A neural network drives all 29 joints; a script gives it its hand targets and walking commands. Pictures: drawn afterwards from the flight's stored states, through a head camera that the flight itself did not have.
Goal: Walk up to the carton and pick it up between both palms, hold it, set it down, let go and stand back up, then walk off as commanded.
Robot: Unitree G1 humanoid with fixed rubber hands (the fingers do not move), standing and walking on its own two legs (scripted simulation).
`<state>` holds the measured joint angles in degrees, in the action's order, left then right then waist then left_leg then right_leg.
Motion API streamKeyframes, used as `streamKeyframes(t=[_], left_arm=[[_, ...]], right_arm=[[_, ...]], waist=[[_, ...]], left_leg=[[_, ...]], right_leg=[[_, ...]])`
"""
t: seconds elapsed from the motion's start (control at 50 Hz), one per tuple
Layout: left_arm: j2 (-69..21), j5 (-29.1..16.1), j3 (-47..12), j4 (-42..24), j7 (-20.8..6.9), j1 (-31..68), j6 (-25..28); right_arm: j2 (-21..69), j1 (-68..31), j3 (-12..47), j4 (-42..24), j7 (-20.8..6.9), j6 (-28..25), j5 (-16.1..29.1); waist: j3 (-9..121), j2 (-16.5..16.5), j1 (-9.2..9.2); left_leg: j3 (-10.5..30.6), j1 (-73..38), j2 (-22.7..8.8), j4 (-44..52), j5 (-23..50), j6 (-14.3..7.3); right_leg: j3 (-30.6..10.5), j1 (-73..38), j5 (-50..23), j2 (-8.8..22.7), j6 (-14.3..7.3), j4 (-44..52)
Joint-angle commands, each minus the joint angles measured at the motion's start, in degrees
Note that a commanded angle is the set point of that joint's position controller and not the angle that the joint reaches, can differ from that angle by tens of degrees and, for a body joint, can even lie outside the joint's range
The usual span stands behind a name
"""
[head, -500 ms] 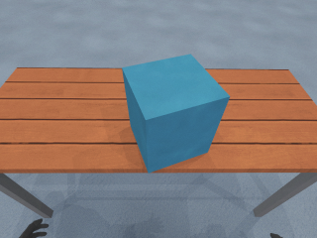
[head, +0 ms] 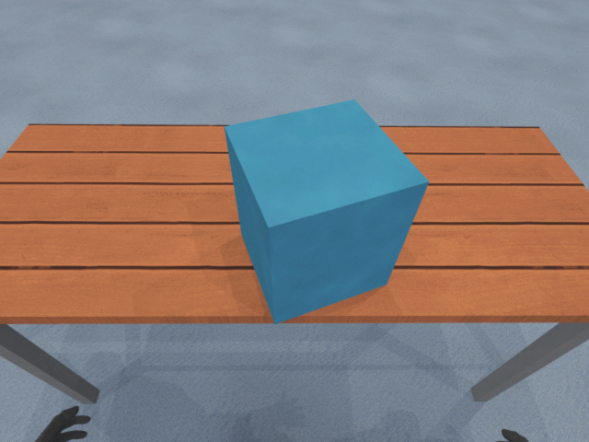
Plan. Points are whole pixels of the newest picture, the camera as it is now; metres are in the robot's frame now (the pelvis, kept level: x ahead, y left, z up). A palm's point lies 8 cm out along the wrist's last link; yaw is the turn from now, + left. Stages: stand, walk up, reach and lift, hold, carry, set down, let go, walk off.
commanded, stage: reach and lift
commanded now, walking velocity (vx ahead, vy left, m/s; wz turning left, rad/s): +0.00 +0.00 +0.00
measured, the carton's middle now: (314, 213) +0.44 -0.02 +0.04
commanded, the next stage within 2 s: none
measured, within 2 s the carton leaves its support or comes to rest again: neither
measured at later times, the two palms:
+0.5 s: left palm (80, 398) +0.19 +0.29 -0.03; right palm (552, 429) +0.16 -0.33 -0.05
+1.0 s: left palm (119, 409) +0.17 +0.22 -0.01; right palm (564, 425) +0.16 -0.32 -0.01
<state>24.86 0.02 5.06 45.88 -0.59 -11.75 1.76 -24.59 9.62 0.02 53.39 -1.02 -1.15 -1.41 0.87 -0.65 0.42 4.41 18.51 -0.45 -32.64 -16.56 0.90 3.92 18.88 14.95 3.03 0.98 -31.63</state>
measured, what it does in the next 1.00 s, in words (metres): stands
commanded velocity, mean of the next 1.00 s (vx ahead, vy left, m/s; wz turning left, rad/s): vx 0.00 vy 0.00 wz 0.00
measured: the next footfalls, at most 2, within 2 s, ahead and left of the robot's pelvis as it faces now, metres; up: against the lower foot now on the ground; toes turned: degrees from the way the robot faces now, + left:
none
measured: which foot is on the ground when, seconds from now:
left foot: down 0.00-1.00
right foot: down 0.00-1.00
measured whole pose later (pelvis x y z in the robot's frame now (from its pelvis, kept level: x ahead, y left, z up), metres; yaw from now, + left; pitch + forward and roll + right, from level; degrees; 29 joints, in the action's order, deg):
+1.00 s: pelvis -0.01 -0.02 +0.01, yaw -1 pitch -4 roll -1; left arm 11.5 0.0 2.6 8.7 8.5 -16.1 -17.6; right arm -23.7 11.8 -6.6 31.8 -14.3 -3.9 9.2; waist -0.4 -0.6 0.4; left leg 4.3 7.5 -3.2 -23.3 -12.3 3.0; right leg 4.2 8.0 10.1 0.2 -0.9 -21.8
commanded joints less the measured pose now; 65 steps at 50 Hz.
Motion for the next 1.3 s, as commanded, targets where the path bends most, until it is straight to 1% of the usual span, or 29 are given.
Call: streamKeyframes(t=[0.0,0.02,0.04,0.06,0.1,0.2,0.24,0.32,0.36,0.38,0.4,0.46,0.5,0.56,0.6,0.64,0.66,0.7,0.8,0.82,0.86,0.9,0.92,0.94,0.96,0.98,1.02,1.12,1.28], left_arm=[[8.24,1.45,3.31,-10.89,1.29,19.16,-11.72],[6.17,2.50,2.08,-15.29,2.19,18.47,-15.89],[5.03,2.06,1.95,-16.57,2.14,15.97,-19.15],[5.42,2.71,1.67,-19.73,2.09,16.21,-20.71],[5.49,2.68,1.39,-23.51,2.36,14.78,-21.69],[4.83,2.80,3.80,-29.01,3.48,6.41,-20.82],[5.29,2.44,5.00,-30.63,3.58,3.92,-19.41],[3.42,3.82,6.75,-28.70,3.87,2.39,-20.24],[1.81,3.49,5.65,-30.53,4.28,3.76,-20.09],[1.64,3.43,6.21,-28.72,3.72,3.65,-20.13],[1.39,3.33,5.06,-31.66,4.09,4.77,-19.95],[-1.68,1.89,3.37,-32.17,4.17,2.18,-19.10],[-3.81,2.69,2.40,-36.15,5.47,1.72,-18.43],[-4.55,2.06,1.84,-37.73,6.11,1.17,-17.50],[-5.85,2.69,0.31,-39.51,6.70,2.55,-18.05],[-8.22,2.37,0.48,-40.77,7.72,0.27,-18.20],[-9.57,1.54,-2.03,-43.56,8.46,1.72,-18.03],[-9.20,3.07,-0.43,-43.02,8.81,-0.84,-18.47],[-11.37,1.94,-2.48,-48.10,9.63,-1.02,-17.87],[-12.00,1.68,-3.11,-49.37,9.76,-1.22,-18.29],[-12.81,1.19,-3.70,-46.06,9.31,-2.94,-18.50],[-13.14,1.59,-2.98,-50.38,9.95,-2.84,-18.22],[-14.00,1.33,-3.32,-50.76,10.41,-4.33,-17.41],[-13.33,0.81,-3.00,-51.07,10.20,-2.50,-17.52],[-13.49,0.53,-3.12,-52.43,10.28,-4.46,-17.25],[-13.69,0.59,-3.82,-54.59,10.75,-2.35,-16.49],[-14.41,-0.25,-3.01,-51.95,10.96,-3.52,-16.07],[-17.66,-0.21,-5.41,-56.39,11.88,-7.06,-16.12],[-21.75,0.53,-5.74,-63.82,12.74,-9.17,-14.38]], right_arm=[[-5.13,-15.31,-12.50,-0.02,-0.95,-12.15,-6.91],[-5.96,-10.54,-12.62,0.81,-1.87,-13.11,-7.75],[-6.60,-8.99,-13.61,0.87,-2.25,-12.66,-7.80],[-6.31,-8.46,-13.81,1.14,-1.64,-12.81,-8.01],[-7.94,-6.60,-13.18,2.16,-2.40,-12.98,-5.74],[-9.80,-5.62,-11.24,-3.49,-3.54,-15.02,-0.78],[-9.69,-4.46,-10.72,-7.46,-2.95,-15.49,-0.11],[-8.05,-3.13,-7.67,-5.56,-4.23,-13.35,1.38],[-7.94,-3.42,-7.72,-5.15,-4.73,-12.39,1.85],[-8.13,-3.34,-7.45,-6.66,-4.56,-11.73,1.89],[-9.16,-3.76,-8.52,-5.78,-4.70,-11.34,2.20],[-9.83,-2.52,-8.06,-8.61,-5.81,-11.01,2.74],[-12.64,-2.39,-9.95,-7.12,-7.40,-10.83,4.51],[-12.64,-3.09,-10.08,-11.52,-8.56,-10.10,5.06],[-13.30,-4.46,-10.92,-11.63,-9.28,-9.17,5.88],[-14.90,-4.12,-11.15,-15.81,-10.57,-9.10,7.19],[-15.19,-4.06,-11.98,-13.77,-11.13,-7.61,7.58],[-14.51,-3.47,-10.68,-16.13,-11.99,-6.43,8.60],[-14.34,-3.75,-9.78,-22.74,-12.78,-4.80,10.44],[-15.60,-2.67,-10.63,-22.63,-13.15,-3.87,10.92],[-15.78,-1.67,-10.76,-22.45,-13.16,-3.08,11.14],[-16.12,-1.65,-10.27,-26.71,-13.62,-2.33,12.05],[-15.14,-0.06,-8.76,-26.84,-13.77,-2.96,13.22],[-15.13,-0.81,-9.73,-27.34,-13.39,-2.72,12.93],[-13.99,0.11,-8.36,-30.48,-13.13,-3.12,13.57],[-13.97,-1.03,-8.31,-29.14,-13.32,-3.15,13.67],[-15.20,-1.00,-8.77,-30.93,-13.32,-3.78,13.77],[-16.53,0.10,-8.03,-32.66,-14.47,-4.35,17.63],[-19.80,2.64,-8.97,-33.42,-15.18,-6.04,20.37]], waist=[[-2.80,0.12,-2.24],[-7.55,-2.85,-3.52],[-7.90,-0.63,-3.15],[-4.79,0.97,-2.46],[-0.12,-3.57,-2.57],[11.26,0.10,1.12],[11.08,3.80,0.08],[4.25,1.23,1.37],[2.16,0.12,0.06],[0.27,4.30,0.51],[1.53,0.45,-1.22],[2.96,2.35,-0.80],[4.04,-3.28,-1.87],[2.84,0.78,0.10],[2.34,-3.31,-0.92],[2.56,-1.47,0.68],[1.93,-3.30,-0.44],[-0.25,-3.70,1.36],[0.68,-1.52,1.90],[0.00,-2.27,0.45],[-2.12,2.73,0.51],[-0.46,0.83,0.63],[-0.66,1.94,1.94],[-0.08,1.62,-0.02],[-0.35,3.08,1.33],[0.08,0.62,0.12],[-0.31,4.65,1.79],[0.88,1.12,2.02],[2.84,2.74,-0.19]], left_leg=[[-8.30,9.11,-0.62,5.94,-4.33,-0.36],[-8.50,14.71,-2.22,6.90,-9.04,-0.35],[-8.97,15.01,-2.63,6.28,-8.82,-1.18],[-8.63,8.10,-1.31,4.80,-4.42,-0.66],[-8.01,3.31,-2.71,5.65,1.12,0.49],[-7.10,-9.33,-0.03,3.04,26.33,2.61],[-7.29,-9.53,1.32,3.80,24.67,1.73],[-6.68,-7.71,1.44,8.63,21.13,2.25],[-6.43,-9.34,1.29,9.44,23.55,2.85],[-6.69,-7.39,1.53,10.41,21.73,2.01],[-5.94,-9.50,1.07,10.13,21.89,2.93],[-6.63,-13.60,1.21,11.61,23.26,2.58],[-4.58,-14.57,-0.13,13.14,23.74,3.85],[-5.54,-11.43,0.26,14.26,18.58,2.44],[-4.92,-10.51,-0.38,15.66,16.90,3.88],[-6.28,-10.46,-0.48,16.95,12.23,2.89],[-4.70,-9.57,-1.43,18.76,7.01,3.05],[-6.78,-6.77,-0.40,18.67,8.93,2.68],[-7.19,-6.71,-0.13,19.13,2.79,1.87],[-6.09,-6.93,-0.86,19.74,2.88,2.50],[-6.23,-7.18,-0.40,19.21,1.66,1.03],[-6.46,-6.78,-0.13,19.31,0.13,1.66],[-6.63,-7.03,0.03,18.43,3.14,1.21],[-6.56,-7.20,1.04,17.91,3.79,1.28],[-7.48,-7.67,1.01,17.98,3.43,0.83],[-7.21,-7.32,0.93,17.70,0.94,1.22],[-7.63,-7.52,1.32,17.45,3.91,0.51],[-5.65,-9.89,0.36,18.79,5.18,1.37],[-4.03,-13.18,-0.15,16.80,13.04,2.74]], right_leg=[[2.48,-11.19,4.31,-3.99,-3.41,0.57],[3.23,-13.01,3.26,-4.25,-2.95,-3.44],[2.53,-13.71,3.53,-4.23,-2.73,-4.51],[2.02,-12.74,2.86,-3.14,-2.87,-2.42],[2.62,-14.27,-1.66,-4.27,-3.02,-2.37],[2.59,-18.75,-17.85,-4.05,-3.47,1.79],[1.77,-22.28,-23.65,-3.68,-2.40,3.65],[1.75,-21.22,-17.88,-3.15,-2.33,7.36],[2.04,-20.34,-17.16,-3.61,-2.83,8.55],[1.42,-21.92,-19.09,-3.75,-2.14,9.36],[2.11,-19.39,-17.71,-3.99,-2.55,8.98],[1.93,-19.92,-16.81,-4.62,-2.47,11.17],[2.30,-19.81,-14.01,-5.81,-3.10,10.77],[1.65,-20.94,-12.59,-5.80,-3.33,11.99],[2.19,-19.34,-11.51,-5.87,-3.55,11.52],[1.68,-19.02,-9.22,-5.93,-3.77,12.06],[1.51,-18.29,-7.02,-6.15,-4.33,11.32],[0.57,-19.37,-8.65,-5.39,-4.33,12.16],[-0.98,-17.37,-3.30,-4.90,-4.15,13.87],[-0.53,-17.29,-5.60,-5.49,-4.25,13.17],[-1.18,-17.21,-3.80,-5.07,-4.07,14.74],[-1.25,-16.30,-1.05,-5.32,-4.37,14.24],[-1.61,-15.80,-2.44,-4.93,-4.39,14.87],[-2.32,-15.86,-2.69,-4.53,-4.56,15.86],[-2.81,-15.47,-1.77,-4.20,-4.21,16.12],[-2.42,-14.18,-0.58,-4.23,-4.11,15.14],[-2.23,-15.05,-1.07,-4.22,-4.45,15.85],[-2.27,-14.44,-3.77,-5.37,-5.21,15.67],[-1.74,-14.13,-10.49,-6.92,-5.68,14.63]])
